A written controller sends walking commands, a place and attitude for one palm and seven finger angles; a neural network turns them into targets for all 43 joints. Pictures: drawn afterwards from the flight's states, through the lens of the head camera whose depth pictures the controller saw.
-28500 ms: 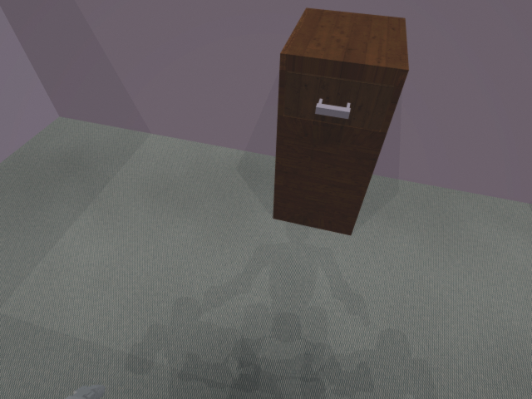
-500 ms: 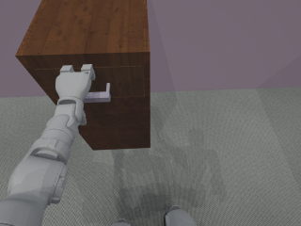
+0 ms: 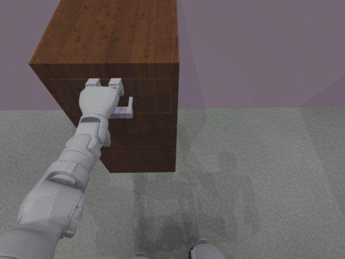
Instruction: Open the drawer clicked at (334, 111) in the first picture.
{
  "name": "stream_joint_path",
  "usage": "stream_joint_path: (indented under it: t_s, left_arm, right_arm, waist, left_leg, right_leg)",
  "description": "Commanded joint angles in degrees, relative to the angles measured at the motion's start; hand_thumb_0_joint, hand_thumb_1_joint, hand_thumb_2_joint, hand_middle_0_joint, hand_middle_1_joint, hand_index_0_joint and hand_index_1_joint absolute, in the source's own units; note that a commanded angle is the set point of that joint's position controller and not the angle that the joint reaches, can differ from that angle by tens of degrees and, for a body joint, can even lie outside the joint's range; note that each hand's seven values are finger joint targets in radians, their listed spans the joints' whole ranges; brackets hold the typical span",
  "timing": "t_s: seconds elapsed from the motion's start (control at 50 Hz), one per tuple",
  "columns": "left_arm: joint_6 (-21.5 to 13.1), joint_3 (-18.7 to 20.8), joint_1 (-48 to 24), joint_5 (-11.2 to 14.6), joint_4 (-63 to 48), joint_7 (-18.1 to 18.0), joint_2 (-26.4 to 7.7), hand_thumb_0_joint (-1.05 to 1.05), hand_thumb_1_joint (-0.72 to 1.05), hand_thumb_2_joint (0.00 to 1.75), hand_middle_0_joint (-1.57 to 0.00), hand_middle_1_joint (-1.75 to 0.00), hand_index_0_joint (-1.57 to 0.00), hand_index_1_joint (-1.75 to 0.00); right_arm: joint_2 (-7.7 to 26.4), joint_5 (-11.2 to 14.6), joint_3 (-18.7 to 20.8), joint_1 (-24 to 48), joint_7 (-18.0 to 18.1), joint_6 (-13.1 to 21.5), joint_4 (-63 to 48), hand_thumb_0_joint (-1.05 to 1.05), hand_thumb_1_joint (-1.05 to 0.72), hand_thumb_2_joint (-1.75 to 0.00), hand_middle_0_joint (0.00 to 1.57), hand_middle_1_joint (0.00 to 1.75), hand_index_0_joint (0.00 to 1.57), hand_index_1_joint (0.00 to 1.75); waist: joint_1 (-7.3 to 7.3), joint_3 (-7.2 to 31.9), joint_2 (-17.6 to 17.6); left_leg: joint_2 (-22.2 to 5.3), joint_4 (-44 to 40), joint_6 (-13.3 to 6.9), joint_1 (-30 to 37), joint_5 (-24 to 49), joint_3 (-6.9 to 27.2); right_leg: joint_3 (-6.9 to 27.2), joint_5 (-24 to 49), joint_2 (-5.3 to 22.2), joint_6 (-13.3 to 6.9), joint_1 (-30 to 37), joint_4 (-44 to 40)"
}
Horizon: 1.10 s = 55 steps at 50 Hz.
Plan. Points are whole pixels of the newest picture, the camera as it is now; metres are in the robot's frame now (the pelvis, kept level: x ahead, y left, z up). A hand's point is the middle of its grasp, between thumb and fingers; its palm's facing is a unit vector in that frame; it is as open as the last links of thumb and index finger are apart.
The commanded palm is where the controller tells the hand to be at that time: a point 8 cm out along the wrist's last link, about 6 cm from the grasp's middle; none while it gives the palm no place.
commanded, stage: re-aim the fingers above the handle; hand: left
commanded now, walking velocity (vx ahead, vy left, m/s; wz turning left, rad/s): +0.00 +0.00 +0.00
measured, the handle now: (115, 106) +0.55 +0.15 -0.05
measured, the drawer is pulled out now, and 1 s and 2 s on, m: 0.00 0.00 0.00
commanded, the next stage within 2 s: lower the fingers behind the handle in 0.92 s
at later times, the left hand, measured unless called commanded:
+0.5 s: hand (112, 108) +0.49 +0.14 +0.01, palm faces +0.02 -0.03 -1.00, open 13.8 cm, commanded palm +0.47 +0.16 +0.07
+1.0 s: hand (104, 108) +0.49 +0.16 +0.01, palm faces +0.02 +0.02 -1.00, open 13.8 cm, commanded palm +0.47 +0.16 +0.07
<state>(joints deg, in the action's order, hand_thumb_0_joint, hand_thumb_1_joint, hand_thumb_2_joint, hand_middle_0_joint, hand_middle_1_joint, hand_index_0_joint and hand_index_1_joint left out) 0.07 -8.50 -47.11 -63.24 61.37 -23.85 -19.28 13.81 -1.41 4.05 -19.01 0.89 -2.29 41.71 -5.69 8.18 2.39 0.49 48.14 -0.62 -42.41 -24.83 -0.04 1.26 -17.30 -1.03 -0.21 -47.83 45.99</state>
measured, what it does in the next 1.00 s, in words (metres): stands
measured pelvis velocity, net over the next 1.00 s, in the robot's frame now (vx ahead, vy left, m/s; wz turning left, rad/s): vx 0.01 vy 0.00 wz -0.01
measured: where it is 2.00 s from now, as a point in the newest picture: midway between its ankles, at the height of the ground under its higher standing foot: outside the picture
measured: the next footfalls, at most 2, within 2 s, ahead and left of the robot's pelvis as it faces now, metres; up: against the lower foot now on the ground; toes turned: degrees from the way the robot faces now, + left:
none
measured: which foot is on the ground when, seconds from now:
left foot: down 0.00-1.00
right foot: down 0.00-1.00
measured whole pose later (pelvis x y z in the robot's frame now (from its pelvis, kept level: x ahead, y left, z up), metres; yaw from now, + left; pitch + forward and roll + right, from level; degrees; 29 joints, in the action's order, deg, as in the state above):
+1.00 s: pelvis +0.01 +0.00 +0.00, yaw -1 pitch +20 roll +0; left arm 3.9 -5.8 -46.9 -64.7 61.4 -26.5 -19.4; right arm 13.8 -1.8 4.0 -17.9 0.3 -3.9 40.9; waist -6.2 8.6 2.8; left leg 0.1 49.0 -0.6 -43.2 -26.1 -0.7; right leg 1.9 -18.5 -1.5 -0.3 -49.2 47.3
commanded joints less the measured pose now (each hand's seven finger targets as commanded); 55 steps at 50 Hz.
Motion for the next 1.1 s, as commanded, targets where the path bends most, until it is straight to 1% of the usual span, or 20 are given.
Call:
stream_joint_path:
  t_s: [0.0, 0.1, 0.16, 0.24, 0.28, 0.32, 0.34, 0.38, 0.48, 0.56, 0.64, 0.68, 0.72, 0.76, 0.8, 0.86, 0.9, 0.92, 0.96, 1.08]
  left_arm:
    - [-0.1, 4.9, -28.8, -1.1, -10.6, -4.7, -11.9, 0.0, -0.5, 0.3, -0.3, -1.2, -0.3, -1.2]
    - [4.8, 8.8, -24.8, -1.2, -7.2, -6.0, -17.0, 0.0, -0.5, 0.3, -0.3, -1.2, -0.3, -1.2]
    - [6.4, 5.1, -25.4, -0.5, -6.9, -3.6, -13.1, 0.0, -0.5, 0.3, -0.3, -1.2, -0.3, -1.2]
    - [2.9, 1.1, -25.0, 1.3, -10.0, 1.1, -7.7, 0.0, -0.5, 0.3, -0.3, -1.2, -0.3, -1.2]
    - [0.0, -0.3, -26.2, 1.8, -12.4, 2.2, -5.9, 0.0, -0.5, 0.3, -0.3, -1.2, -0.3, -1.2]
    - [-2.3, 2.6, -25.4, 0.9, -12.2, 1.2, -8.9, 0.0, -0.5, 0.3, -0.3, -1.2, -0.3, -1.2]
    - [-3.1, 2.0, -26.3, 0.1, -12.4, 0.2, -8.3, 0.0, -0.5, 0.3, -0.3, -1.2, -0.3, -1.2]
    - [-3.5, 4.6, -29.0, -1.0, -13.9, -2.6, -10.9, 0.0, -0.5, 0.3, -0.3, -1.2, -0.3, -1.2]
    - [3.0, 8.7, -27.1, -2.1, -9.9, -7.3, -15.3, 0.0, -0.5, 0.3, -0.3, -1.2, -0.3, -1.2]
    - [7.6, 4.4, -27.2, -0.6, -8.1, -4.2, -12.0, 0.0, -0.5, 0.3, -0.3, -1.2, -0.3, -1.2]
    - [4.1, 1.8, -26.3, 1.6, -12.1, 1.2, -8.7, 0.0, -0.5, 0.3, -0.3, -1.2, -0.3, -1.2]
    - [1.0, -0.2, -26.4, 1.8, -13.1, 2.6, -6.2, 0.0, -0.5, 0.3, -0.3, -1.2, -0.3, -1.2]
    - [-1.3, 3.7, -24.0, 0.9, -12.2, 1.6, -10.1, 0.0, -0.5, 0.3, -0.3, -1.2, -0.3, -1.2]
    - [-2.2, 4.9, -23.5, -0.2, -11.6, -0.6, -11.3, 0.0, -0.5, 0.3, -0.3, -1.2, -0.3, -1.2]
    - [-1.5, 6.4, -24.3, -1.5, -10.3, -3.4, -12.9, 0.0, -0.5, 0.3, -0.3, -1.2, -0.3, -1.2]
    - [1.6, 7.4, -25.2, -2.3, -10.7, -6.3, -13.9, 0.0, -0.5, 0.3, -0.3, -1.2, -0.3, -1.2]
    - [3.9, 6.6, -25.0, -2.2, -10.2, -6.3, -13.2, 0.0, -0.5, 0.3, -0.3, -1.2, -0.3, -1.2]
    - [4.6, 4.8, -25.5, -1.6, -11.3, -5.7, -10.8, 0.0, -0.5, 0.3, -0.3, -1.2, -0.3, -1.2]
    - [5.5, 3.4, -25.1, -0.5, -10.8, -4.0, -9.3, 0.0, -0.5, 0.3, -0.3, -1.2, -0.3, -1.2]
    - [0.8, 1.0, -26.2, 0.5, -11.0, 0.0, -6.8, 0.0, -0.5, 0.3, -0.3, -1.2, -0.3, -1.2]
  right_arm:
    - [8.5, -0.5, 2.5, -5.9, 0.7, 0.9, -2.5, 0.0, -0.9, -0.9, 0.2, 0.3, 0.2, 0.3]
    - [8.7, -0.6, 1.4, -4.5, 0.3, -0.6, -3.7, 0.0, -0.9, -0.9, 0.2, 0.3, 0.2, 0.3]
    - [8.7, 0.2, 1.7, -4.8, 0.4, -0.8, -4.7, 0.0, -0.9, -0.9, 0.2, 0.3, 0.2, 0.3]
    - [8.4, 0.5, 2.4, -5.8, 1.5, -0.1, -5.1, 0.0, -0.9, -0.9, 0.2, 0.3, 0.2, 0.3]
    - [8.1, 0.4, 2.6, -6.3, 1.7, 0.4, -4.8, 0.0, -0.9, -0.9, 0.2, 0.3, 0.2, 0.3]
    - [8.3, 0.2, 2.7, -7.0, 1.8, 0.8, -3.9, 0.0, -0.9, -0.9, 0.2, 0.3, 0.2, 0.3]
    - [8.1, -0.1, 2.5, -6.8, 1.9, 1.1, -3.6, 0.0, -0.9, -0.9, 0.2, 0.3, 0.2, 0.3]
    - [8.1, -0.5, 2.8, -6.9, 1.2, 1.2, -3.0, 0.0, -0.9, -0.9, 0.2, 0.3, 0.2, 0.3]
    - [8.5, -1.1, 2.2, -6.0, -0.2, -0.1, -3.0, 0.0, -0.9, -0.9, 0.2, 0.3, 0.2, 0.3]
    - [8.7, 0.1, 2.2, -5.9, 0.1, -1.2, -4.1, 0.0, -0.9, -0.9, 0.2, 0.3, 0.2, 0.3]
    - [8.4, 0.3, 2.7, -6.4, 1.6, -0.7, -4.6, 0.0, -0.9, -0.9, 0.2, 0.3, 0.2, 0.3]
    - [8.1, 0.3, 2.7, -6.7, 1.8, -0.3, -4.4, 0.0, -0.9, -0.9, 0.2, 0.3, 0.2, 0.3]
    - [8.5, 0.2, 2.6, -7.1, 1.9, 0.1, -3.7, 0.0, -0.9, -0.9, 0.2, 0.3, 0.2, 0.3]
    - [8.2, -0.1, 2.4, -6.8, 1.5, 0.3, -3.5, 0.0, -0.9, -0.9, 0.2, 0.3, 0.2, 0.3]
    - [8.3, -0.5, 2.2, -6.3, 1.0, 0.4, -3.2, 0.0, -0.9, -0.9, 0.2, 0.3, 0.2, 0.3]
    - [8.3, -0.7, 2.3, -5.8, 0.2, 0.0, -3.7, 0.0, -0.9, -0.9, 0.2, 0.3, 0.2, 0.3]
    - [8.4, -0.6, 2.4, -5.8, -0.2, -0.4, -3.9, 0.0, -0.9, -0.9, 0.2, 0.3, 0.2, 0.3]
    - [8.2, -0.4, 2.5, -5.7, -0.3, -0.6, -4.4, 0.0, -0.9, -0.9, 0.2, 0.3, 0.2, 0.3]
    - [8.2, -0.1, 2.7, -5.7, 0.0, -0.9, -4.5, 0.0, -0.9, -0.9, 0.2, 0.3, 0.2, 0.3]
    - [8.0, 0.2, 2.7, -6.0, 1.5, -0.1, -3.7, 0.0, -0.9, -0.9, 0.2, 0.3, 0.2, 0.3]
  waist:
    - [-2.01, 24.3, 1.0]
    - [0.11, 26.1, -0.6]
    - [-1.15, 25.3, -1.5]
    - [-2.56, 25.4, -4.4]
    - [-3.16, 25.0, -2.7]
    - [-2.63, 23.7, -2.8]
    - [-2.62, 23.5, -2.2]
    - [-1.85, 24.6, 1.6]
    - [-0.41, 28.6, 2.0]
    - [-1.98, 28.1, -1.2]
    - [-2.5, 29.0, -3.0]
    - [-3.42, 25.9, -2.3]
    - [-2.21, 23.2, -2.4]
    - [-1.37, 22.5, -1.5]
    - [-0.9, 22.0, -0.3]
    - [-0.57, 25.8, 0.9]
    - [-0.42, 27.6, 1.2]
    - [-0.82, 28.6, 1.3]
    - [-1.67, 28.6, -1.4]
    - [-2.92, 22.9, -1.8]
  left_leg:
    - [1.1, -4.5, -0.8, 9.3, 19.1, -0.5]
    - [1.6, -4.5, -0.9, 5.4, 20.4, -1.9]
    - [1.3, -5.4, -1.0, 6.8, 19.8, -2.1]
    - [1.0, -5.4, -1.4, 9.7, 20.5, -1.6]
    - [0.9, -4.9, -1.4, 10.9, 21.1, -1.2]
    - [1.0, -4.2, -1.4, 9.6, 20.0, -0.8]
    - [1.0, -3.8, -1.3, 8.8, 20.0, -0.7]
    - [1.1, -3.1, -0.9, 9.1, 21.8, -0.5]
    - [1.4, -2.2, -0.5, 7.1, 24.9, -1.2]
    - [1.2, -4.2, -0.9, 8.2, 22.9, -1.8]
    - [0.9, -4.9, -1.5, 11.6, 24.2, -1.5]
    - [0.7, -4.9, -1.4, 12.2, 23.6, -1.0]
    - [0.7, -4.8, -1.3, 10.2, 22.3, -0.8]
    - [0.9, -4.5, -1.1, 8.3, 21.0, -0.9]
    - [1.1, -3.9, -0.9, 6.6, 21.5, -1.1]
    - [1.2, -3.4, -0.7, 7.0, 23.0, -1.6]
    - [1.1, -3.5, -0.5, 8.4, 25.0, -1.6]
    - [1.0, -3.6, -0.6, 9.7, 25.6, -1.8]
    - [0.9, -4.2, -0.9, 10.8, 24.9, -1.8]
    - [0.9, -4.7, -1.2, 10.4, 21.0, -0.9]
  right_leg:
    - [-2.0, 13.6, -1.3, -2.0, 15.1, -3.2]
    - [-1.3, 17.7, -1.1, -1.6, 21.1, -2.4]
    - [-1.3, 17.7, -1.3, -1.4, 21.3, -3.8]
    - [-1.2, 18.6, -1.3, -1.1, 21.3, -5.0]
    - [-1.3, 18.3, -1.3, -1.4, 19.2, -4.7]
    - [-1.3, 16.8, -1.3, -1.5, 17.3, -4.0]
    - [-1.5, 16.3, -1.2, -1.6, 16.2, -3.5]
    - [-1.8, 16.1, -1.3, -2.2, 14.6, -2.1]
    - [-2.1, 19.5, -1.4, -2.2, 17.8, -0.4]
    - [-1.7, 20.3, -1.5, -1.4, 21.3, -2.9]
    - [-1.2, 21.9, -1.4, -1.1, 23.1, -4.5]
    - [-1.5, 20.4, -1.4, -1.4, 20.3, -4.9]
    - [-1.4, 18.9, -1.3, -1.5, 18.5, -4.3]
    - [-1.6, 17.2, -1.3, -1.8, 17.3, -3.6]
    - [-1.8, 17.0, -1.3, -2.1, 16.4, -2.5]
    - [-1.8, 18.4, -1.4, -2.0, 17.6, -1.5]
    - [-2.0, 20.0, -1.5, -2.0, 18.9, -1.5]
    - [-1.9, 20.8, -1.6, -1.9, 19.7, -2.1]
    - [-1.8, 21.1, -1.6, -1.5, 21.2, -3.3]
    - [-1.6, 17.1, -1.3, -1.7, 17.4, -4.5]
